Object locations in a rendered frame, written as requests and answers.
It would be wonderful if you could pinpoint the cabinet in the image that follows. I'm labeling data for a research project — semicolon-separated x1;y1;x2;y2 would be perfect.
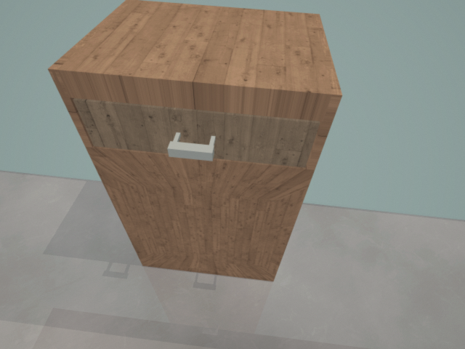
48;0;342;281

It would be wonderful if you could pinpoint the handle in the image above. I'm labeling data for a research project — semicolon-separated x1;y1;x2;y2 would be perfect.
167;132;216;161

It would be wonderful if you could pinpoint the drawer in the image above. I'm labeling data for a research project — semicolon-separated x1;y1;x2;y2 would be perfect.
73;98;320;168

